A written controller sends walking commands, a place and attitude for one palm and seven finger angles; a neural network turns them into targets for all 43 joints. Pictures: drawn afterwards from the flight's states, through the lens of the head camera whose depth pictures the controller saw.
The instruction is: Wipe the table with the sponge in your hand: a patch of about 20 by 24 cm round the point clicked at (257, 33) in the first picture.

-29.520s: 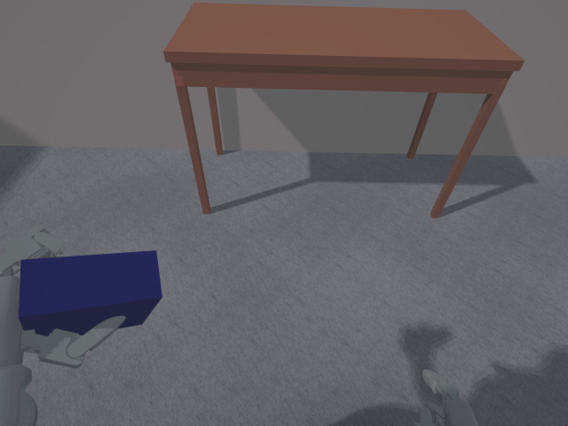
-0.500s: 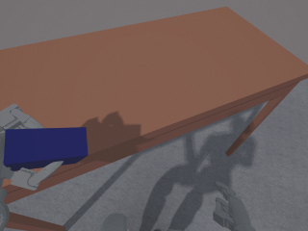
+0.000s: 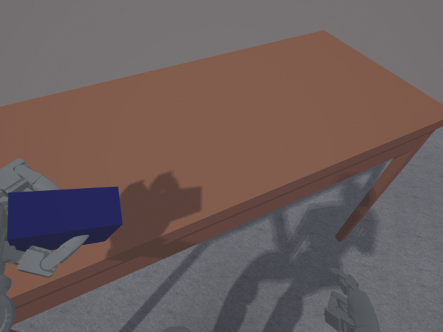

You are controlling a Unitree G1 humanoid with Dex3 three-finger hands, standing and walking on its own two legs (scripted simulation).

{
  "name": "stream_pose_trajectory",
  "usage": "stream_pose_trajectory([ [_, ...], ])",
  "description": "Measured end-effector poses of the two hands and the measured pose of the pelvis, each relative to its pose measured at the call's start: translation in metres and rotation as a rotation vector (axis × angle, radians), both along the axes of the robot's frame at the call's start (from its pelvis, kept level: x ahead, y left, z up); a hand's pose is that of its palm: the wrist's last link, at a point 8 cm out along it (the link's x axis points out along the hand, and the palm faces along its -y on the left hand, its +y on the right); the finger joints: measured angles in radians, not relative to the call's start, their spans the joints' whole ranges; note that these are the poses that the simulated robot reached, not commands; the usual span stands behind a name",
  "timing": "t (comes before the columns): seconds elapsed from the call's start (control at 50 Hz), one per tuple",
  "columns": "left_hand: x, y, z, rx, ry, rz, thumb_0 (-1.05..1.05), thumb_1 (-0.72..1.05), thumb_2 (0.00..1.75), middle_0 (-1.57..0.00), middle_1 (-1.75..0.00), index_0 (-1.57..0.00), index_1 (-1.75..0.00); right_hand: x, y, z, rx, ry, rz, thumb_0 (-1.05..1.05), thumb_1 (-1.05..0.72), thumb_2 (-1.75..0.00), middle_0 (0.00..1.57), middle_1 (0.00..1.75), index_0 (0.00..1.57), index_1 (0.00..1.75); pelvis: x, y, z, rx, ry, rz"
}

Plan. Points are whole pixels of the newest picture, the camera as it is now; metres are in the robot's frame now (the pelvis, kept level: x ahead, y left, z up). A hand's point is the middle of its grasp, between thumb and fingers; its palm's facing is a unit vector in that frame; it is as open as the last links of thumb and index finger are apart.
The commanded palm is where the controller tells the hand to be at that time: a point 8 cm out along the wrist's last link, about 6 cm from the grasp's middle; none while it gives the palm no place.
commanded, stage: come to a stop and stand still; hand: left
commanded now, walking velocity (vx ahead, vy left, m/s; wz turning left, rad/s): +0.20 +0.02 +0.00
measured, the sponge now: (81, 219) +0.23 +0.21 +0.14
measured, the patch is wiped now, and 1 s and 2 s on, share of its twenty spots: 0.00 0.00 0.00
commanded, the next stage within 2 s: look again from close up in 1.44 s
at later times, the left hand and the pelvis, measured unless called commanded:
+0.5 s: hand (25, 194) +0.26 +0.29 +0.17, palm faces +0.33 -0.83 -0.44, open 9.1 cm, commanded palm +0.19 +0.33 +0.18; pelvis +0.03 +0.05 +0.00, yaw -1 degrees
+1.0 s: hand out of the picture +0.23 +0.33 +0.15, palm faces +0.37 -0.85 -0.37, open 9.1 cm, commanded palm +0.17 +0.37 +0.18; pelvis +0.01 +0.09 +0.01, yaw -1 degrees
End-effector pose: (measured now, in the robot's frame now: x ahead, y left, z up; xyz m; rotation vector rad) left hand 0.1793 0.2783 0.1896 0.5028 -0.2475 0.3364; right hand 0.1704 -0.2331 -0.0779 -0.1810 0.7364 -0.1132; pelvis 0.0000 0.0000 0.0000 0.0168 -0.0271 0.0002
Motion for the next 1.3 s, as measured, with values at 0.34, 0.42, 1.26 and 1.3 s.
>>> stream_pose_trajectory([
  [0.34, 0.034, 0.047, -0.013, -0.04, 0.047, 0.031, -0.01, -0.42, 1.07, -0.82, -1.41, -0.82, -1.41, 0.027, 0.07, -0.011, 0.038, 0.015, 0.066, 0.01, -0.91, -0.9, 0.2, 0.3, 0.2, 0.3, 0.031, 0.044, -0.003, -0.023, -0.018, 0.002],
  [0.42, 0.041, 0.048, -0.003, -0.017, 0.013, -0.006, -0.01, -0.42, 1.07, -0.82, -1.41, -0.82, -1.41, 0.038, 0.075, -0.002, 0.038, -0.011, 0.078, 0.01, -0.91, -0.9, 0.2, 0.3, 0.2, 0.3, 0.031, 0.048, 0.0, -0.027, -0.01, -0.006],
  [1.26, 0.014, 0.114, -0.021, -0.085, 0.076, 0.036, -0.01, -0.42, 1.07, -0.82, -1.41, -0.82, -1.41, 0.019, 0.122, 0.014, -0.021, -0.027, 0.05, 0.01, -0.91, -0.9, 0.2, 0.3, 0.2, 0.3, 0.016, 0.107, 0.008, -0.039, -0.008, -0.011],
  [1.3, 0.014, 0.115, -0.022, -0.092, 0.074, 0.038, -0.01, -0.42, 1.08, -0.82, -1.41, -0.82, -1.41, 0.023, 0.123, 0.016, -0.026, -0.037, 0.055, 0.01, -0.91, -0.9, 0.2, 0.3, 0.2, 0.3, 0.017, 0.109, 0.007, -0.039, -0.01, -0.011],
])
